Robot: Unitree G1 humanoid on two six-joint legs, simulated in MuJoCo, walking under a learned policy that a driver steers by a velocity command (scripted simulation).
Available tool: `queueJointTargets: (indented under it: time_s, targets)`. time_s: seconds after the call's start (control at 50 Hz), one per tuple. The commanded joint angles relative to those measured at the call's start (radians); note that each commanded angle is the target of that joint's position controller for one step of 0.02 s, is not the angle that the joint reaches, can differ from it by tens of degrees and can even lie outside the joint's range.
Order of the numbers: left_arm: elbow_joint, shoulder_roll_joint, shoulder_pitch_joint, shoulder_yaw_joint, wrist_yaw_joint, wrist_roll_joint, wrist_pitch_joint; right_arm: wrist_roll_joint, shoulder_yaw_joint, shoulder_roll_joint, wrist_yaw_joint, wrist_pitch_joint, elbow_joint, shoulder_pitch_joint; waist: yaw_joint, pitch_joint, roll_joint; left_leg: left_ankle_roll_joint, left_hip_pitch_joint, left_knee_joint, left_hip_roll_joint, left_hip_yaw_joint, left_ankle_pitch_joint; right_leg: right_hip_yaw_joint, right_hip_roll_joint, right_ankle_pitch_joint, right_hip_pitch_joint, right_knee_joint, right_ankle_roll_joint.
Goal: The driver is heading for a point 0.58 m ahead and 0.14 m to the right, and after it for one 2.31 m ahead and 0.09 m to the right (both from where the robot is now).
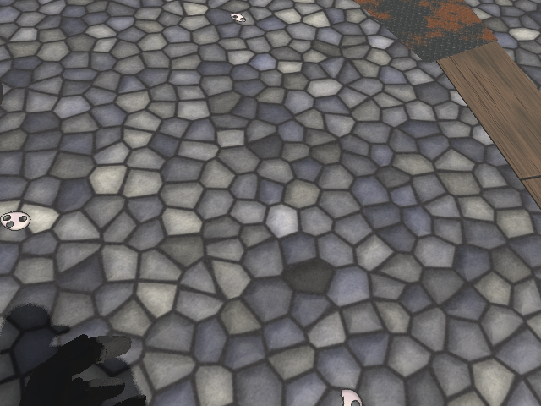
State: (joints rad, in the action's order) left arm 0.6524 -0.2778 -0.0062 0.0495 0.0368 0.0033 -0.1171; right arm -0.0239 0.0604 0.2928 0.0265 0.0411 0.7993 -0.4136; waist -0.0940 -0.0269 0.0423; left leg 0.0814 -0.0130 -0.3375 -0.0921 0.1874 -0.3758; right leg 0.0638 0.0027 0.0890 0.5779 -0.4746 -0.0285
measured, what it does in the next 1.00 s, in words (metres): walks ahead, turning right: right foot, then left foot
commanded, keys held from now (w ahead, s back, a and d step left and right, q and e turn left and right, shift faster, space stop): w+e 0.64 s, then e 0.10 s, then q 0.26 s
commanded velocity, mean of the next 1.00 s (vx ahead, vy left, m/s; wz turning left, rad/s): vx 0.41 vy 0.00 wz -0.24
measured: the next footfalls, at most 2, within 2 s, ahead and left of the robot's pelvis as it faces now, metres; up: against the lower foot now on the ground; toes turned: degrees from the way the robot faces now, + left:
right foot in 0.06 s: +0.22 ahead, -0.12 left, +0.00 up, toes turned +3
left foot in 0.52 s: +0.48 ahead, +0.10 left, +0.00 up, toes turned -13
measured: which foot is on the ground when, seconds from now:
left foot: down 0.00-0.08, up 0.10-0.50, down 0.52-0.94, up 0.96-1.00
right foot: up 0.00-0.04, down 0.06-0.52, up 0.54-0.92, down 0.94-1.00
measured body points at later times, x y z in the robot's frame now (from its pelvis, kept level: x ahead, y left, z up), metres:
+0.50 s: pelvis +0.30 +0.00 +0.00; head +0.33 +0.00 +0.45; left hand +0.33 +0.29 -0.12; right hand +0.53 -0.26 -0.06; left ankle +0.45 +0.10 -0.73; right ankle +0.19 -0.13 -0.74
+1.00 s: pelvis +0.51 -0.05 -0.01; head +0.55 -0.07 +0.44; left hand +0.81 +0.09 -0.08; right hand +0.46 -0.33 -0.14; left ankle +0.45 +0.11 -0.71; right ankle +0.58 -0.18 -0.74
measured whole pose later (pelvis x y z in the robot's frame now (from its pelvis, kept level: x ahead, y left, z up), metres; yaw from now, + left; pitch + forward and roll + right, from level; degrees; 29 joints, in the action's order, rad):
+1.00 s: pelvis +0.51 -0.05 -0.01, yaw -17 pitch +2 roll +1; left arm 0.62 -0.26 0.03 0.03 0.01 -0.04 -0.03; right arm -0.02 0.05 0.30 -0.01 0.06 0.86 -0.31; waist -0.09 -0.06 0.01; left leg -0.03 0.21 -0.75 0.01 -0.01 -0.55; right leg -0.01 0.01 -0.09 0.44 -0.52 0.03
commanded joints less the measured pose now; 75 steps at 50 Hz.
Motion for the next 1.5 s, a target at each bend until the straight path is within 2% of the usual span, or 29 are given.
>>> queueJointTargets:
  time_s: [0.02,0.06,0.08,0.1,0.12,0.18,0.32,0.42,0.5,0.52,0.54,0.58,0.64,0.8,0.92,0.94,0.96,0.98,1.0,1.04,1.08,1.22,1.32,1.34,1.36,1.38,1.4,1.44,1.5]
  targets:
    - [-0.063,-0.121,-0.016,0.037,0.003,0.002,-0.025,0.008,0.044,0.161,0.007,-0.002,-0.039,-0.012,0.052,0.004,-0.173,0.09,-0.013,-0.043,0.278,0.144,0.634,-0.037,-0.015,-0.098,-0.099,0.014,0.051]
    - [-0.011,-0.185,0.236,0.062,-0.01,-0.011,-0.023,0.021,0.028,0.134,-0.001,-0.006,-0.062,0.016,0.179,0.217,-0.161,0.042,0.076,-0.379,0.197,0.064,0.808,-0.013,0.039,-0.085,-0.508,-0.016,0.149]
    - [0.014,-0.263,0.382,0.083,-0.012,-0.025,-0.018,0.024,0.005,0.059,-0.005,0.002,-0.069,-0.106,0.165,0.399,0.053,-0.027,0.406,-0.747,0.064,0.004,0.467,0.368,0.261,-0.168,-0.914,-0.047,0.311]
    - [0.064,-0.222,0.442,0.075,0.002,0.004,-0.011,0.008,-0.008,0.047,-0.011,0.015,-0.054,-0.156,0.159,0.446,0.273,-0.066,0.63,-0.97,-0.027,-0.015,-0.168,0.733,0.372,-0.371,-1.028,0.132,0.39]
    - [0.053,-0.154,0.379,0.053,0.001,0.028,-0.006,-0.005,0.009,0.134,-0.016,0.028,-0.075,-0.048,0.172,0.279,0.147,-0.054,0.745,-1.033,0.052,0.003,-0.138,0.694,0.345,-0.508,-0.919,0.176,0.347]
    - [0.03,-0.114,0.249,0.033,-0.006,-0.002,0.011,0.029,0.012,0.131,-0.024,0.06,-0.136,0.173,0.122,0.03,-0.031,-0.049,0.705,-0.849,0.158,-0.066,0.036,0.405,0.221,-0.235,-0.541,0.238,0.288]
    - [0.055,-0.175,0.292,0.051,-0.037,0.021,0.027,0.041,-0.025,0.039,-0.033,0.065,-0.187,0.298,0.12,0.007,0.029,-0.125,0.525,-0.371,0.138,-0.138,0.263,0.21,0.119,-0.08,-0.319,0.297,0.271]
    - [0.08,-0.178,0.385,0.055,-0.049,0.033,0.053,0.019,-0.01,0.078,-0.044,0.077,-0.218,0.409,0.15,0.016,0.039,-0.129,0.402,-0.183,0.09,-0.104,0.413,0.27,0.13,-0.192,-0.347,0.225,0.215]
    - [0.067,-0.135,0.371,0.044,-0.049,0.021,0.065,0.021,0.029,0.143,-0.031,0.086,-0.19,0.252,0.044,0.086,0.051,-0.055,0.128,-0.1,0.128,-0.1,0.299,0.287,0.079,-0.19,-0.328,0.002,0.143]
    - [0.044,-0.069,0.368,0.02,-0.045,0.003,0.061,0.035,0.046,0.203,-0.021,0.085,-0.177,0.099,-0.02,0.218,-0.06,0.01,-0.098,-0.106,0.301,0.059,0.222,0.206,0.016,-0.323,-0.218,-0.28,0.106]
    - [0.012,-0.011,0.495,0.001,-0.046,0.032,0.051,0.04,0.065,0.274,-0.026,0.065,-0.145,0.032,0.033,0.338,-0.375,0.155,-0.34,-0.012,0.508,0.48,-0.007,0.077,-0.089,-0.677,0.079,-0.581,0.058]
    - [0.026,-0.158,0.397,0.035,-0.052,0.042,0.059,0.024,0.034,0.132,-0.032,0.059,-0.152,0.085,0.008,0.148,-0.2,0.118,-0.184,0.048,0.467,0.419,-0.13,0.09,0.015,-0.567,0.228,-0.775,0.042]
    - [0.005,-0.124,0.322,0.04,-0.043,0.024,0.073,0.041,0.015,0.074,-0.033,0.059,-0.139,0.187,0.065,0.026,-0.159,0.088,0.049,0.107,0.362,0.125,0.187,0.061,0.094,-0.416,0.143,-0.705,0.026]
    - [-0.057,-0.021,0.191,0.004,-0.017,0.0,0.084,0.021,0.035,0.139,-0.018,0.048,-0.068,0.206,0.074,0.043,-0.117,0.106,0.17,0.105,0.301,-0.213,0.807,-0.041,0.053,-0.151,-0.069,-0.272,0.003]
    - [-0.042,-0.111,0.192,0.033,-0.014,-0.023,0.062,-0.018,0.032,0.171,-0.031,0.033,-0.008,0.172,0.131,0.104,-0.106,0.038,0.102,-0.098,0.276,-0.145,0.767,-0.063,-0.014,0.008,-0.339,0.053,0.087]
    - [-0.034,-0.175,0.238,0.05,-0.028,-0.034,0.06,-0.001,0.02,0.14,-0.032,0.039,-0.005,0.138,0.143,0.157,-0.061,-0.012,0.165,-0.209,0.215,-0.17,0.649,-0.016,0.058,0.324,-0.494,0.056,0.12]
    - [-0.047,-0.231,0.289,0.054,-0.045,-0.07,0.07,0.032,-0.008,0.071,-0.038,0.048,-0.022,0.075,0.134,0.292,0.087,-0.085,0.403,-0.445,0.14,-0.201,0.21,0.191,0.305,0.772,-0.802,-0.061,0.237]
    - [-0.052,-0.182,0.29,0.04,-0.048,-0.059,0.087,0.018,-0.024,0.046,-0.038,0.033,0.001,-0.011,0.138,0.444,0.199,-0.127,0.485,-0.671,0.09,-0.129,-0.357,0.341,0.455,0.812,-0.872,-0.058,0.376]
    - [-0.05,-0.154,0.275,0.034,-0.043,-0.031,0.102,-0.006,0.008,0.147,-0.036,0.011,0.008,0.028,0.16,0.405,0.11,-0.137,0.523,-0.773,0.114,-0.085,-0.38,0.29,0.405,0.606,-0.785,-0.014,0.358]
    - [-0.038,-0.134,0.173,0.027,-0.041,-0.006,0.107,-0.007,0.019,0.143,-0.014,-0.03,-0.006,0.094,0.121,0.214,0.049,-0.154,0.612,-0.799,0.148,-0.12,-0.276,0.186,0.329,0.25,-0.602,0.084,0.293]
    - [-0.03,-0.129,0.077,0.029,-0.041,-0.02,0.105,0.006,0.023,0.117,0.011,-0.078,-0.002,0.062,0.064,0.127,0.087,-0.185,0.495,-0.786,0.156,-0.146,-0.155,0.094,0.286,0.031,-0.365,0.182,0.271]
    - [0.025,-0.139,0.034,0.045,-0.07,-0.02,0.105,0.017,0.021,0.08,0.0,-0.099,-0.083,0.15,0.077,0.116,0.096,-0.141,0.382,-0.54,0.182,-0.194,0.019,-0.036,0.309,-0.121,-0.314,0.218,0.267]
    - [0.067,-0.149,0.036,0.053,-0.071,0.019,0.128,0.023,0.043,0.111,-0.029,-0.099,-0.081,0.085,0.033,0.109,0.052,-0.048,0.211,-0.239,0.125,-0.25,0.147,-0.106,0.284,-0.248,-0.305,0.067,0.157]
    - [0.091,-0.111,0.09,0.047,-0.068,0.016,0.135,0.03,0.057,0.155,-0.023,-0.097,-0.084,0.068,0.042,0.066,-0.084,0.001,0.168,-0.095,0.17,-0.133,0.277,-0.18,0.21,-0.372,-0.225,-0.098,0.073]
    - [0.067,-0.063,0.12,0.034,-0.062,-0.028,0.138,0.026,0.079,0.273,-0.002,-0.095,-0.124,0.089,0.095,0.027,-0.403,0.134,0.098,-0.008,0.416,0.234,0.545,-0.264,0.043,-0.7,0.027,-0.409,-0.047]
    - [0.028,-0.104,-0.013,0.047,-0.073,-0.023,0.135,0.066,0.076,0.288,-0.013,-0.073,-0.144,0.084,0.019,0.041,-0.341,0.256,0.205,0.06,0.474,0.348,0.474,-0.079,-0.019,-0.774,0.081,-0.593,-0.038]
    - [0.028,-0.126,-0.022,0.056,-0.079,-0.004,0.137,0.071,0.07,0.26,-0.019,-0.049,-0.146,0.121,0.041,0.037,-0.248,0.226,0.208,0.067,0.426,0.273,0.39,-0.024,0.003,-0.691,0.096,-0.659,-0.016]
    - [0.073,-0.137,0.039,0.07,-0.093,-0.009,0.142,0.029,0.054,0.194,-0.012,-0.033,-0.162,0.217,0.088,0.048,-0.166,0.128,0.182,0.039,0.349,0.172,0.329,0.003,0.028,-0.536,0.103,-0.654,-0.006]
    - [0.087,-0.123,0.071,0.072,-0.091,-0.007,0.133,0.023,0.037,0.156,0.005,-0.037,-0.175,0.22,0.102,0.103,-0.169,0.12,0.148,0.017,0.305,0.125,0.454,0.007,0.005,-0.433,0.052,-0.672,-0.028]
